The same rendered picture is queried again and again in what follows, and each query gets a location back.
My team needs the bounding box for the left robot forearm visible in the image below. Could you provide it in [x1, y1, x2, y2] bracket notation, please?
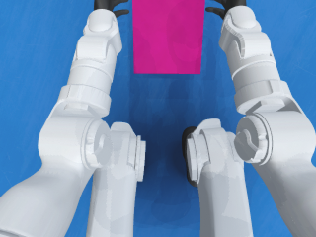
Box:
[38, 9, 122, 152]

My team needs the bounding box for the left robot hand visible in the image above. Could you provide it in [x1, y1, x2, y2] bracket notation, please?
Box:
[94, 0, 129, 18]

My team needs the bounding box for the robot right upper arm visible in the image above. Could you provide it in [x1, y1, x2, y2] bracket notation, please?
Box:
[233, 111, 316, 237]

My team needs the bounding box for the right robot hand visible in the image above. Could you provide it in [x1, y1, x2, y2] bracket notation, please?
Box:
[205, 0, 247, 20]

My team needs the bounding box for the robot left thigh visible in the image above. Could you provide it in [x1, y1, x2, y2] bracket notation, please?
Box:
[86, 130, 146, 237]

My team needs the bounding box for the robot left upper arm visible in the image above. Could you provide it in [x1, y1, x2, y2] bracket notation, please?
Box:
[0, 115, 113, 237]

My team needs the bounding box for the carton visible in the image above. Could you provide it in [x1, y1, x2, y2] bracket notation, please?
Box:
[132, 0, 205, 74]

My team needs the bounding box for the right robot forearm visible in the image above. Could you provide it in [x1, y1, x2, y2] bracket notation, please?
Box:
[218, 5, 316, 146]

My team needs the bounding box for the robot right shin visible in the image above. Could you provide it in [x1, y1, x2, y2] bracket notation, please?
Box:
[193, 118, 244, 181]

